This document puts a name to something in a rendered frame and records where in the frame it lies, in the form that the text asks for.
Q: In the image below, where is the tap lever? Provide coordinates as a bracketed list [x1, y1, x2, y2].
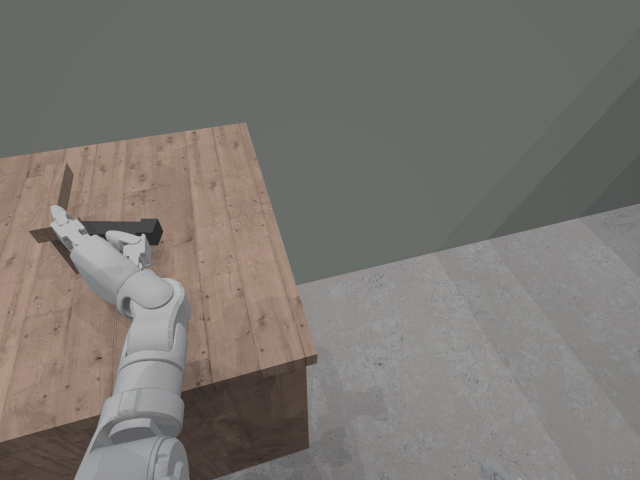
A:
[80, 219, 163, 245]

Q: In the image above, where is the counter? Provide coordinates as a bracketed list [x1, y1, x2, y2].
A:
[0, 122, 317, 480]

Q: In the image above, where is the robot left forearm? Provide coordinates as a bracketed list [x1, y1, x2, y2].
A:
[74, 269, 192, 480]

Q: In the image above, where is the robot left upper arm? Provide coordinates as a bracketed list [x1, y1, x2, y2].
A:
[76, 435, 190, 480]

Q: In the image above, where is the robot left hand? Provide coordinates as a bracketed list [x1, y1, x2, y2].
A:
[50, 205, 151, 306]

